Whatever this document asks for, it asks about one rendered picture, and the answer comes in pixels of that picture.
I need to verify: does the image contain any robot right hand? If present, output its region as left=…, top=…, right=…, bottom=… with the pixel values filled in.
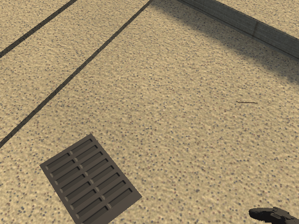
left=249, top=206, right=299, bottom=224

